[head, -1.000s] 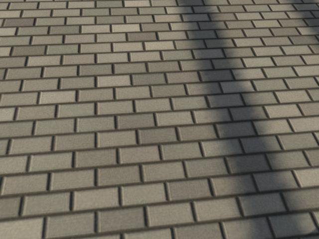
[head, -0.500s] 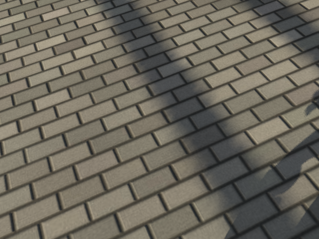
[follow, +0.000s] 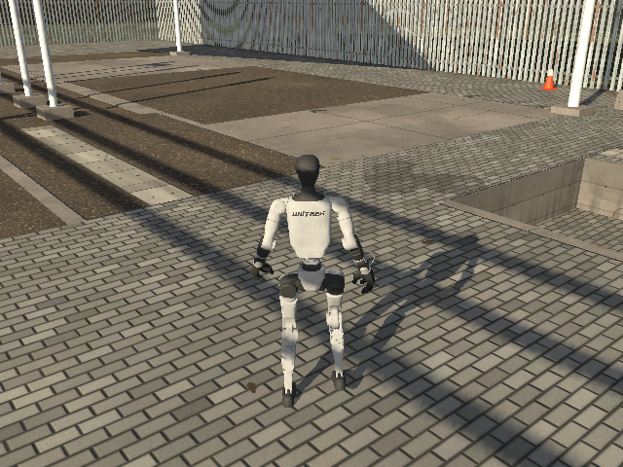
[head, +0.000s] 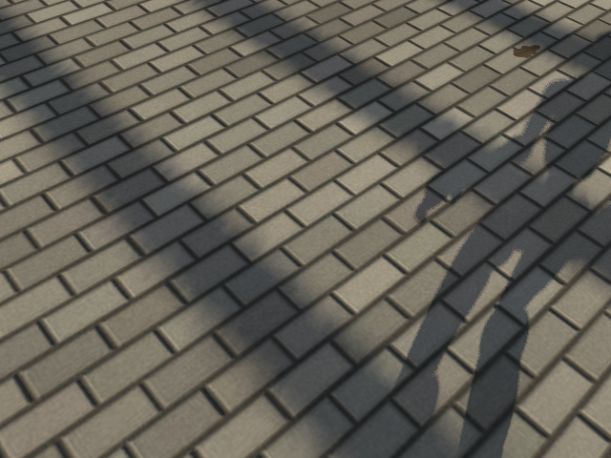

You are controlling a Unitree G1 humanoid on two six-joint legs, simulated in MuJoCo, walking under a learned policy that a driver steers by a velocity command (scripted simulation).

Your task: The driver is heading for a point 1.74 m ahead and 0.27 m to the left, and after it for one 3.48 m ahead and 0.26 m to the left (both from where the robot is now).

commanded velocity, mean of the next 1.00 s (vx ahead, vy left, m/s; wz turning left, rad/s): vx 0.46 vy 0.00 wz -0.05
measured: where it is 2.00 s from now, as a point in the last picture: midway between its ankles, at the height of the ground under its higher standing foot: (309, 250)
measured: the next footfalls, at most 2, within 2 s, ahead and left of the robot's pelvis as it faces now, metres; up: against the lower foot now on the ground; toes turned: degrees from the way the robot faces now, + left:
right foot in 0.16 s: +0.12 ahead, -0.15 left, +0.00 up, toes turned -1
left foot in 0.64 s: +0.48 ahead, +0.07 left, +0.00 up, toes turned +0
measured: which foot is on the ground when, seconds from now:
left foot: down 0.00-0.16, up 0.18-0.62, down 0.64-1.00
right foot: up 0.00-0.14, down 0.16-0.66, up 0.68-1.00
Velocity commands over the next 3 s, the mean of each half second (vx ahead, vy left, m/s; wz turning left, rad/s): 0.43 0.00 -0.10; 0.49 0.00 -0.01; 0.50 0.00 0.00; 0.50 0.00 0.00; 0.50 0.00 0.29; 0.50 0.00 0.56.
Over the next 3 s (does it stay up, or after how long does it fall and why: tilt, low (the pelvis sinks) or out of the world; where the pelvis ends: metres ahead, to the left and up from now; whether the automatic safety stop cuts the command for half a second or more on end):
stays up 1.56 0.06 0.00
